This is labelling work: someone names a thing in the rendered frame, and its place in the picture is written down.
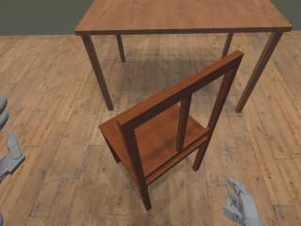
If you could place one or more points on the chair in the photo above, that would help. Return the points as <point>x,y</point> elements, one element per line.
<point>152,137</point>

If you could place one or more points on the robot right hand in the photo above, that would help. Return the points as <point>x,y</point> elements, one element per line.
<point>243,207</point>

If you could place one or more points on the robot left hand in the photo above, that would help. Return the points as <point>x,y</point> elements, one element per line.
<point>12,160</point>

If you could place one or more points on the table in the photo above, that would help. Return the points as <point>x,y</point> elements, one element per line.
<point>156,17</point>

